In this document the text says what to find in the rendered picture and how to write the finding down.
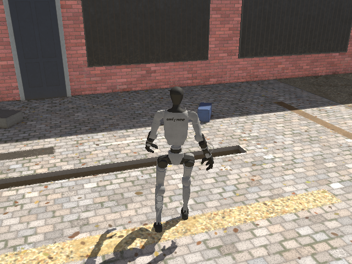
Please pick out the right robot upper arm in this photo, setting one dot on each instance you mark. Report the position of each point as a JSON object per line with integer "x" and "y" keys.
{"x": 196, "y": 125}

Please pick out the humanoid robot head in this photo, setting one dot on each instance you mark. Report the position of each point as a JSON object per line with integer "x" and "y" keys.
{"x": 176, "y": 94}

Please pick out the robot left hand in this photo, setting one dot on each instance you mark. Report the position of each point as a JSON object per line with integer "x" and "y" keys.
{"x": 148, "y": 148}

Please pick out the robot right hand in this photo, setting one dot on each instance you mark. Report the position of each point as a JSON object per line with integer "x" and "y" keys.
{"x": 210, "y": 162}

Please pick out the robot left foot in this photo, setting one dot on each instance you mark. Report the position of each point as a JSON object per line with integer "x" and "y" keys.
{"x": 158, "y": 228}

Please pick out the robot left forearm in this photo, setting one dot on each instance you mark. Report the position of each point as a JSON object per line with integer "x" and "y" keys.
{"x": 149, "y": 141}

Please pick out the left robot upper arm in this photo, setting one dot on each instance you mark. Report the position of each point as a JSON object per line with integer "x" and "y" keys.
{"x": 156, "y": 123}

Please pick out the robot right forearm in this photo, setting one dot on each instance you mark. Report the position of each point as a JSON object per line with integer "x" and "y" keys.
{"x": 204, "y": 147}

